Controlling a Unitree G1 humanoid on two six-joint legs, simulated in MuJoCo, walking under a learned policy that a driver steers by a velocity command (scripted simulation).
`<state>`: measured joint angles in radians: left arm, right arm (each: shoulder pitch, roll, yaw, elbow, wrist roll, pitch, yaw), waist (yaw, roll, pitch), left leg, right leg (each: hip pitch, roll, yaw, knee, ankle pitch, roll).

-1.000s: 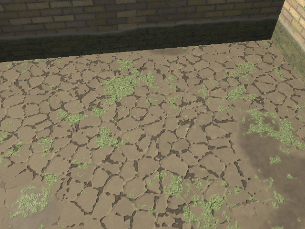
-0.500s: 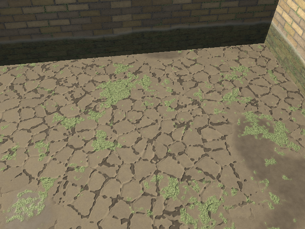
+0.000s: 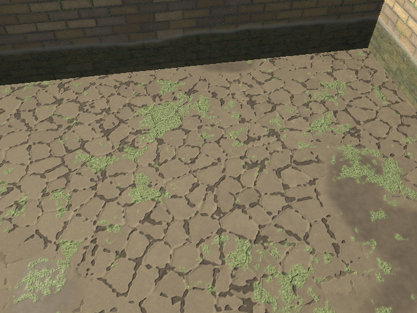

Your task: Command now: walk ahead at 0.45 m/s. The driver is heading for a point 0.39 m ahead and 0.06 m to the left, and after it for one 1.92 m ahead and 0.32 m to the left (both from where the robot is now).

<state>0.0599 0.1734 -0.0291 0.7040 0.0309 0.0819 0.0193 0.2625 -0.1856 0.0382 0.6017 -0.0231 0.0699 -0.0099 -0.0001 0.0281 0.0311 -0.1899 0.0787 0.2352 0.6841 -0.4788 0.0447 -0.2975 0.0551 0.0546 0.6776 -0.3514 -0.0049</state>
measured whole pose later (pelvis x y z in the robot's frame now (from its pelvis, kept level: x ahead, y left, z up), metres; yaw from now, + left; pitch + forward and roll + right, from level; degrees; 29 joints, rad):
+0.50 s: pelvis -0.01 -0.03 +0.00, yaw -1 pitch -2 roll +0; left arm 0.11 0.14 -0.05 0.69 0.00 0.08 0.01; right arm 0.27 -0.14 0.06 0.62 -0.03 0.05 0.00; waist 0.01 0.01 -0.03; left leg -0.17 0.09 0.24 0.63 -0.43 0.01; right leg -0.29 0.07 0.04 0.65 -0.33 -0.04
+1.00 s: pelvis -0.01 -0.02 +0.02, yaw +0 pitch +0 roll +0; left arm 0.12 0.17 -0.05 0.76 0.01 0.08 0.02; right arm 0.29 -0.18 0.04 0.71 -0.02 0.08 -0.01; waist 0.00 -0.01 -0.01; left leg -0.08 0.04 0.22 0.39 -0.30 0.02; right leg -0.20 0.04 0.04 0.42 -0.22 -0.02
